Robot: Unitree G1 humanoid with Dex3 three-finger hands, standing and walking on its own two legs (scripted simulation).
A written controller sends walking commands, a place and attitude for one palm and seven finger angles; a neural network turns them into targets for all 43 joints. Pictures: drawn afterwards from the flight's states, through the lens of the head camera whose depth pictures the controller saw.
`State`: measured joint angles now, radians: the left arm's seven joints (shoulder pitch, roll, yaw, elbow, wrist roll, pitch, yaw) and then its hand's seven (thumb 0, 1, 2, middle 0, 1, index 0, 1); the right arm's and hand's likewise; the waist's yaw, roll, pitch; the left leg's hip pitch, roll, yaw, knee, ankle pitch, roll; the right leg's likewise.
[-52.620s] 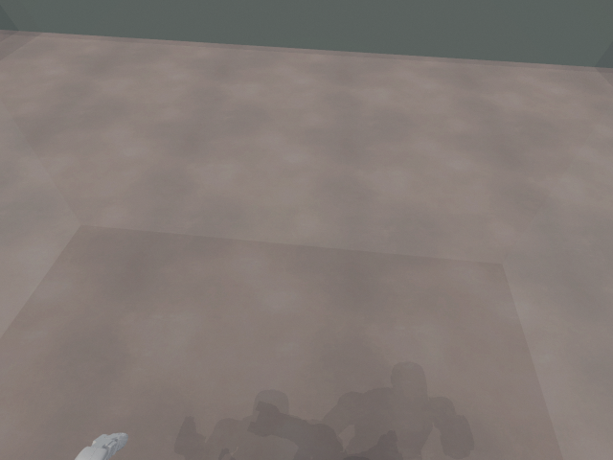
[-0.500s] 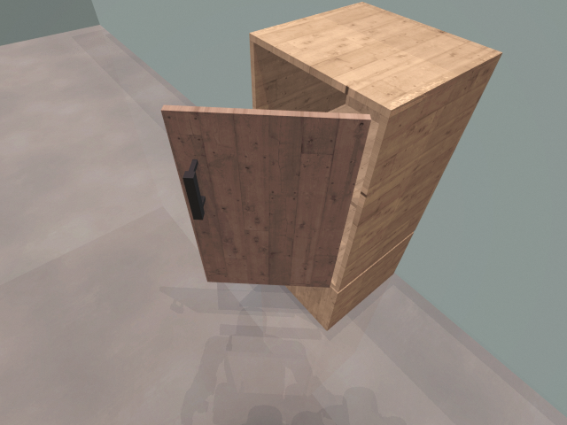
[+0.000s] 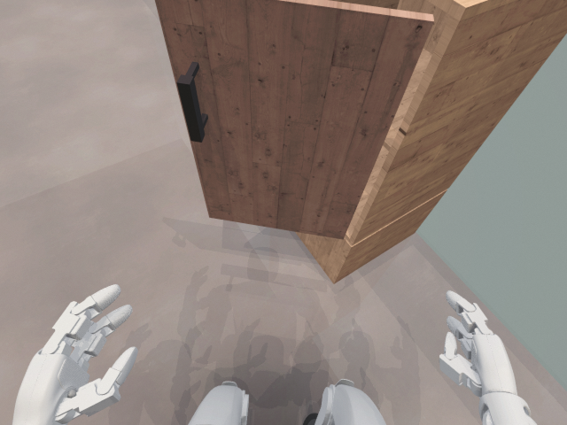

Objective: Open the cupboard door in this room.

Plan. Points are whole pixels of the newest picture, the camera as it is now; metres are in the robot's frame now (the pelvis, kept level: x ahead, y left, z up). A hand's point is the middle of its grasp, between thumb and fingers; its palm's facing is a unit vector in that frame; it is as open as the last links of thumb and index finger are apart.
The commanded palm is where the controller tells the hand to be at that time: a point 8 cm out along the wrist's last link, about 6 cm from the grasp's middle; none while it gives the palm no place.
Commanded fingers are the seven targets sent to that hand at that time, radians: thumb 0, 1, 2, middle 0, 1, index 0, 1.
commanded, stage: raise the hand with hooked fingers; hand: left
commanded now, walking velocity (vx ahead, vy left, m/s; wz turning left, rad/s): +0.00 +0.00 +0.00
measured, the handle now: (195, 103) +0.58 +0.22 +0.07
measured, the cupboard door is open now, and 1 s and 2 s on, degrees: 48 48 48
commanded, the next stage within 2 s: move the hooked fingers beside the handle in 1.62 s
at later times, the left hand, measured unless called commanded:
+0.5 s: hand (84, 326) +0.21 +0.26 +0.05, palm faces +0.02 -1.00 -0.08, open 12.0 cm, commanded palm +0.19 +0.31 +0.06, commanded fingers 0.00 -0.27 0.40 -0.28 -1.05 -0.28 -1.05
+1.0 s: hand (56, 271) +0.26 +0.30 +0.07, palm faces -0.02 -1.00 -0.07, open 13.9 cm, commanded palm +0.24 +0.35 +0.07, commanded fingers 0.00 -0.50 0.30 -0.30 -1.20 -0.30 -1.20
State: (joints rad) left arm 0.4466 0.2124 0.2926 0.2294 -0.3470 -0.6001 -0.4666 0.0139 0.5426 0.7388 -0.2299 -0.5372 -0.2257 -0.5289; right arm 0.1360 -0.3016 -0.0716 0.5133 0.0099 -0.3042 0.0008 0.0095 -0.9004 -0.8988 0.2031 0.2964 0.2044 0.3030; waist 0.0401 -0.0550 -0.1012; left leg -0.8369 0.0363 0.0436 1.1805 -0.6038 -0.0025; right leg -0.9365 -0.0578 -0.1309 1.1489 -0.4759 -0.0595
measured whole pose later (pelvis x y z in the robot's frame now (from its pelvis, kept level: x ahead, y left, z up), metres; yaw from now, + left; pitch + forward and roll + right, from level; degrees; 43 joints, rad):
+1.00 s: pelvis -0.01 +0.04 +0.02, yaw +0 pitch +14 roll -3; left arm 0.06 0.40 0.40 0.31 -0.36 -0.35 -0.53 -0.01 -0.48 0.30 -0.30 -1.19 -0.30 -1.18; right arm 0.27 -0.27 0.05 0.52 0.02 -0.25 -0.05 0.01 -0.90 -0.90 0.21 0.30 0.21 0.30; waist 0.00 0.01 -0.09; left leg -0.80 0.01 0.03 1.10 -0.55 0.05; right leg -0.85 -0.05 -0.12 1.00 -0.39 -0.01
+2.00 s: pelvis -0.02 +0.02 +0.01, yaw +0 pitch +15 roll -2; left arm -0.23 0.47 0.45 0.60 -0.34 -0.34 -0.58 -0.01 -0.50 0.29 -0.30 -1.20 -0.30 -1.20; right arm 0.26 -0.29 0.05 0.55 0.03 -0.20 -0.07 0.01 -0.90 -0.90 0.21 0.30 0.21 0.30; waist -0.03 0.01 -0.09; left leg -0.85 0.03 0.02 1.12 -0.54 0.03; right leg -0.91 -0.04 -0.14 1.02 -0.38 -0.03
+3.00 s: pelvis -0.01 +0.04 +0.01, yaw -2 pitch +23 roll -3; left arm -0.80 0.65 0.50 1.15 -0.15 -0.37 -0.50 -0.01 -0.50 0.29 -0.30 -1.20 -0.30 -1.20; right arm 0.35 -0.29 0.06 0.58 0.01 0.01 -0.03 0.01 -0.90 -0.90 0.21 0.30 0.21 0.30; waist -0.15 0.00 -0.10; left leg -0.99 0.04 0.04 1.15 -0.55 0.05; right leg -1.05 -0.02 -0.11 1.03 -0.37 -0.01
